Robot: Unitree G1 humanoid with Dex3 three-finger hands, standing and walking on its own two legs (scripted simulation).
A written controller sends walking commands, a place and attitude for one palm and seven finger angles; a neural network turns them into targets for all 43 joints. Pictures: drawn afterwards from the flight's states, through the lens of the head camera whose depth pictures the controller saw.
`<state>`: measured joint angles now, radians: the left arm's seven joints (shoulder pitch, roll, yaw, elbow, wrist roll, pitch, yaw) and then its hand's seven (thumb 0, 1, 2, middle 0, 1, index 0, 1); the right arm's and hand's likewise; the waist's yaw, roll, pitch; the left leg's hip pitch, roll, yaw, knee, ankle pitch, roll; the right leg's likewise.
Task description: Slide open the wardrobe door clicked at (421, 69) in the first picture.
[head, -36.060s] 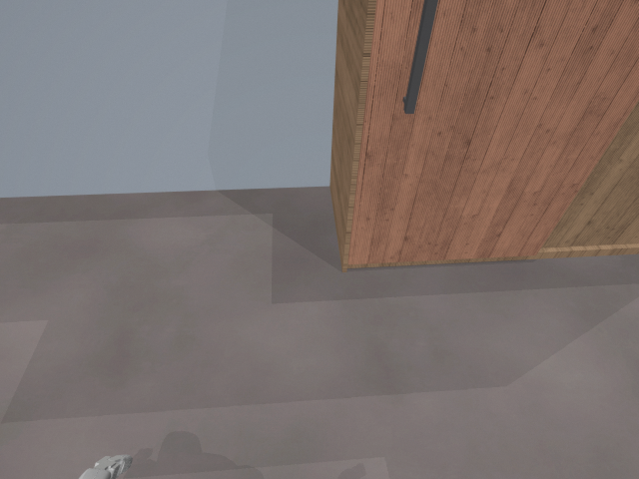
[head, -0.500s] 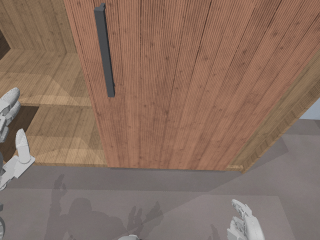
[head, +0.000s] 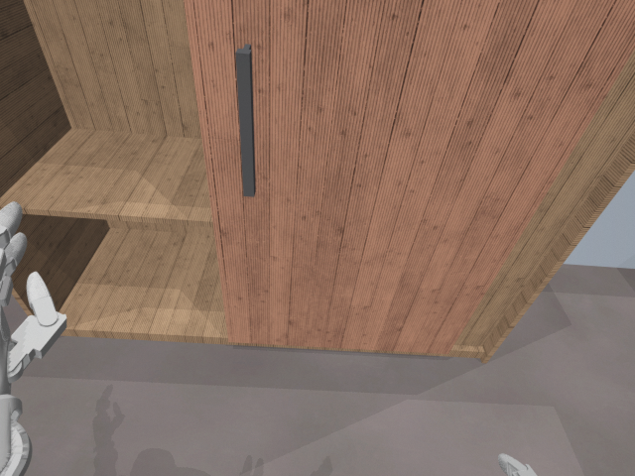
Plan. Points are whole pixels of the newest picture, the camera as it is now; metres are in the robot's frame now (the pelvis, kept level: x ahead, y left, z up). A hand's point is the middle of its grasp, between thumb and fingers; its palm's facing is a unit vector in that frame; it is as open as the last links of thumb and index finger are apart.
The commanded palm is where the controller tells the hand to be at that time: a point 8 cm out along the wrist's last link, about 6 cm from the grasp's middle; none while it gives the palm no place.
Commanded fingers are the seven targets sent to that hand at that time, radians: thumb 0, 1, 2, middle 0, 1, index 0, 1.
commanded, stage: stop stepping back and stand still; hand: left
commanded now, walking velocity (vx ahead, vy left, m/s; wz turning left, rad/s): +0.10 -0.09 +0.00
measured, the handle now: (248, 126) +0.69 +0.21 +0.12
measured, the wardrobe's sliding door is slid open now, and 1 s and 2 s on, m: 0.61 0.61 0.61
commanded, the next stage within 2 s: let the arm hang, fingers relaxed in 0.30 s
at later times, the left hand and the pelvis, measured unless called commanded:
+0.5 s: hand (83, 383) +0.20 +0.30 +0.02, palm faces +0.32 -0.84 -0.44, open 7.4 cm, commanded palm none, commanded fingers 0.00 0.90 0.90 -0.20 -0.30 -0.20 -0.30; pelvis +0.00 +0.02 -0.02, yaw +5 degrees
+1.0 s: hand out of the picture +0.02 +0.23 -0.17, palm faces +0.11 -0.96 -0.24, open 7.3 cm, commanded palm none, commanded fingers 0.00 0.90 0.90 -0.20 -0.30 -0.20 -0.30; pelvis -0.01 +0.02 +0.00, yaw +6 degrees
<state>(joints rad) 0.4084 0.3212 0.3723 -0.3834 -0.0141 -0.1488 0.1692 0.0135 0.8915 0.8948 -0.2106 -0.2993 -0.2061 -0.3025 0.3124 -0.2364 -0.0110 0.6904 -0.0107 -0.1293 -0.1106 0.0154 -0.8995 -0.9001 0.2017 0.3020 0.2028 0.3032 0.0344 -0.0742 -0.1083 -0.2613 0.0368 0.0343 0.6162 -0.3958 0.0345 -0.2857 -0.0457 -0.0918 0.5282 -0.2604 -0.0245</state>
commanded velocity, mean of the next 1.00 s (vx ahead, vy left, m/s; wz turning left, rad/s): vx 0.02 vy -0.02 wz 0.00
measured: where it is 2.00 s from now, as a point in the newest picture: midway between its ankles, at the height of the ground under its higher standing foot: outside the picture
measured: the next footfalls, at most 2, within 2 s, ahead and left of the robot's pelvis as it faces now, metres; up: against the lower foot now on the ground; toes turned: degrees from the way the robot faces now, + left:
left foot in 0.02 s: +0.01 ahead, +0.15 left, +0.00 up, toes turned +2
left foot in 0.44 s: +0.00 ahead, +0.11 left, +0.00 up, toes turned +7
